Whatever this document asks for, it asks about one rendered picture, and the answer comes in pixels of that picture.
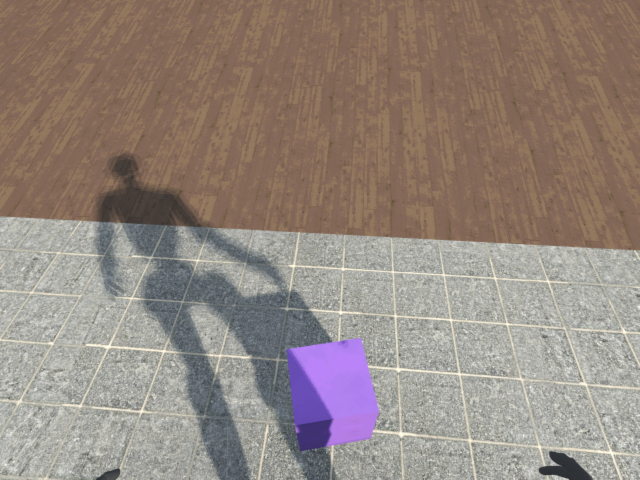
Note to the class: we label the robot right hand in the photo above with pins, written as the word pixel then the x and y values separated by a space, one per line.
pixel 569 468

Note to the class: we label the carton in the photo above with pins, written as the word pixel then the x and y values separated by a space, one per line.
pixel 332 394

